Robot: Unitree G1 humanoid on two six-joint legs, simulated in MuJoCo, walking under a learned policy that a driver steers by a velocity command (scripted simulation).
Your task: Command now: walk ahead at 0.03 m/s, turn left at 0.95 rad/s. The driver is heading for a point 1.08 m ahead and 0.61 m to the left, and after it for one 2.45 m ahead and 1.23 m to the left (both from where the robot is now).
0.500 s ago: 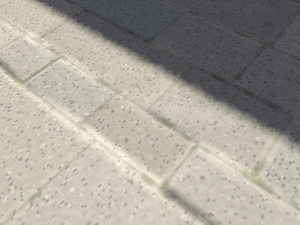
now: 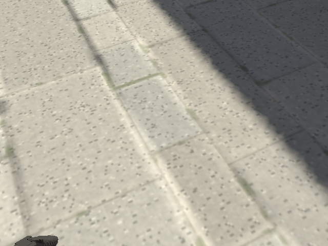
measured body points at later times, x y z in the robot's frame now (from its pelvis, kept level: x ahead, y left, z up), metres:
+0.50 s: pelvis +0.05 +0.03 +0.01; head +0.05 +0.06 +0.46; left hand +0.00 +0.36 -0.10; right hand +0.33 -0.14 -0.06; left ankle -0.02 +0.12 -0.71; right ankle +0.07 -0.13 -0.73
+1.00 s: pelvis +0.23 +0.21 -0.01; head +0.26 +0.25 +0.43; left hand +0.16 +0.53 -0.10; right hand +0.52 +0.10 -0.12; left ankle +0.02 +0.16 -0.63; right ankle +0.38 +0.25 -0.73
